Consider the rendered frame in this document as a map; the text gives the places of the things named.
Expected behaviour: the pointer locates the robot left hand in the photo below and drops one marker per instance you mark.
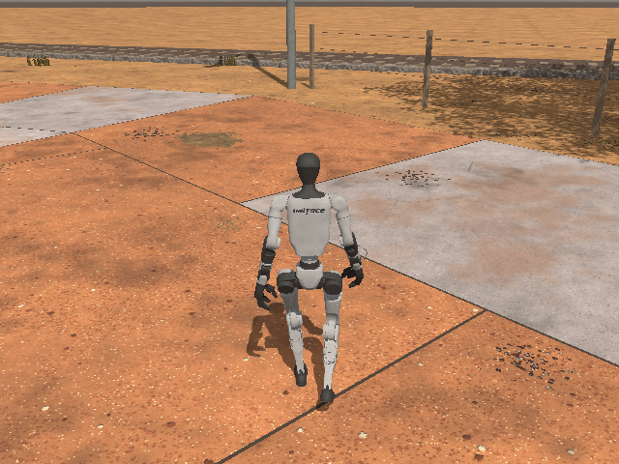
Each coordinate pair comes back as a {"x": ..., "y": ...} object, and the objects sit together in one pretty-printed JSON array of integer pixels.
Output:
[{"x": 259, "y": 295}]

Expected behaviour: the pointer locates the left robot upper arm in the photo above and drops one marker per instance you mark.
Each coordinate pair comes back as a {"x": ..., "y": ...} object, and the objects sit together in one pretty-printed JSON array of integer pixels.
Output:
[{"x": 279, "y": 203}]

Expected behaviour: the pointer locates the left robot forearm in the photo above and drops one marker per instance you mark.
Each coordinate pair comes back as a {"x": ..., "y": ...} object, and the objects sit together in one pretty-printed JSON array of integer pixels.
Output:
[{"x": 266, "y": 263}]

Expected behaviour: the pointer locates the robot right hand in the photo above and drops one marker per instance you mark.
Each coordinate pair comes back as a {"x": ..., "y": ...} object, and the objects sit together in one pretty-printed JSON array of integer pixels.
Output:
[{"x": 351, "y": 273}]

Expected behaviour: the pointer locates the robot foot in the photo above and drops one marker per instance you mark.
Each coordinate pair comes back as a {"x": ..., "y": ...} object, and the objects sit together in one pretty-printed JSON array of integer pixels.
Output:
[
  {"x": 327, "y": 395},
  {"x": 301, "y": 379}
]

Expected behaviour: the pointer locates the left robot foot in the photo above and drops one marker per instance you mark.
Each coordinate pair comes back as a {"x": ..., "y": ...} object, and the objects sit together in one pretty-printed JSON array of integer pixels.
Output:
[{"x": 301, "y": 379}]

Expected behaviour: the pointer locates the right robot foot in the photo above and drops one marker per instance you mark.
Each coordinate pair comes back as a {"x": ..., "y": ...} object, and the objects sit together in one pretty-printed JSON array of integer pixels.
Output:
[{"x": 327, "y": 395}]

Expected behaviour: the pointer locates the right robot forearm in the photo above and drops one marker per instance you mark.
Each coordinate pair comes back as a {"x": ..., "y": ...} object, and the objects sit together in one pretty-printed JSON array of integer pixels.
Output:
[{"x": 353, "y": 255}]

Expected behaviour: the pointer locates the right robot upper arm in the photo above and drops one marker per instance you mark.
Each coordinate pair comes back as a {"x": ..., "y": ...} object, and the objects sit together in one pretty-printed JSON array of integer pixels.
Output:
[{"x": 338, "y": 203}]

